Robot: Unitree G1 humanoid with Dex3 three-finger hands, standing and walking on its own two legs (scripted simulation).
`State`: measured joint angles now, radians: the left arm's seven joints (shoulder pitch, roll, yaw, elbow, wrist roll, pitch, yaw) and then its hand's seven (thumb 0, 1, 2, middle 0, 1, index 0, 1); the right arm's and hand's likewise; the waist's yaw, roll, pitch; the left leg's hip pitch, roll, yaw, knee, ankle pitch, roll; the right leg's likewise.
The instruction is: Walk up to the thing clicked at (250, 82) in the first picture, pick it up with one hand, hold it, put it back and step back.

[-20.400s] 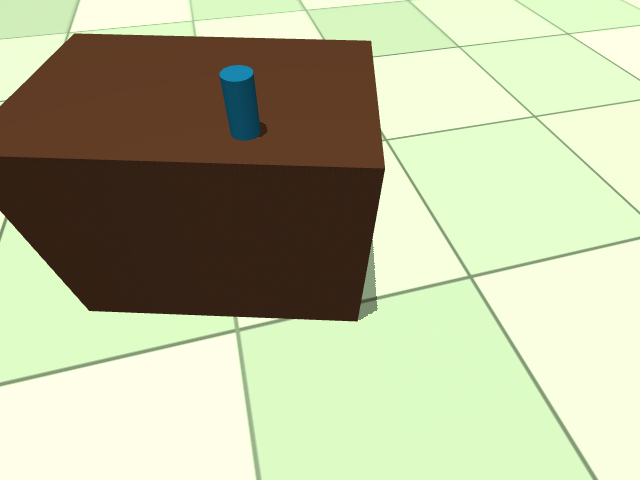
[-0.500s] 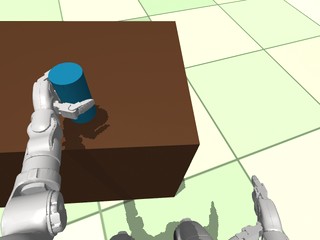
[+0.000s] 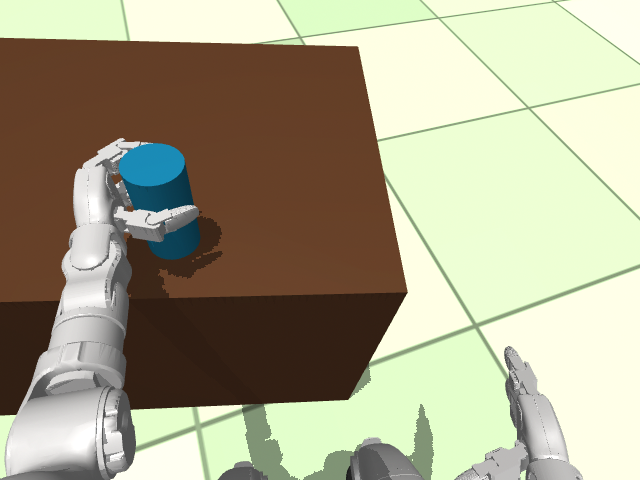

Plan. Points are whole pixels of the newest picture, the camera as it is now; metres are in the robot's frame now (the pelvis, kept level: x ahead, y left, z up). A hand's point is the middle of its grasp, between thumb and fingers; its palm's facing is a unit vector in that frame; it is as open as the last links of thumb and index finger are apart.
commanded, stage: loosen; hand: left
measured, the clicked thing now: (164, 205) +0.45 +0.17 +0.06
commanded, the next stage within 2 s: lower in 0.10 s
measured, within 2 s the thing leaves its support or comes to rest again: rests again in 0.26 s
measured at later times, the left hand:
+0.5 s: hand (142, 177) +0.46 +0.19 +0.10, palm faces +0.16 -0.99 +0.00, open 9.8 cm
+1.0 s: hand (132, 169) +0.47 +0.20 +0.11, palm faces +0.18 -0.98 +0.00, open 16.7 cm
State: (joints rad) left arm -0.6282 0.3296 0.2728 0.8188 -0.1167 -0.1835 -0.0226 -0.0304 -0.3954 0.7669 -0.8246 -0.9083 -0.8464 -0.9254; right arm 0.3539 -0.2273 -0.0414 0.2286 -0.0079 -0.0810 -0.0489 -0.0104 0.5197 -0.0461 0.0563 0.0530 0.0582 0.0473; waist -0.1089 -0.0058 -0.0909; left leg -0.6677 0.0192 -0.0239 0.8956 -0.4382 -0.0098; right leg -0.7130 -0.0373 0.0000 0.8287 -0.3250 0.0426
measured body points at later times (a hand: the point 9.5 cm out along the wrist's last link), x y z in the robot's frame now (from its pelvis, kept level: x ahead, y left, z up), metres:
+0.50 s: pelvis -0.01 +0.00 +0.00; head +0.06 +0.02 +0.44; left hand +0.45 +0.24 +0.10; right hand +0.15 -0.26 -0.03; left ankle +0.00 +0.12 -0.69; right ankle +0.04 -0.15 -0.69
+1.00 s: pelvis +0.00 -0.01 +0.00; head +0.07 +0.01 +0.44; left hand +0.46 +0.25 +0.11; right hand +0.14 -0.27 -0.04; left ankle +0.00 +0.12 -0.69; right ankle +0.04 -0.15 -0.69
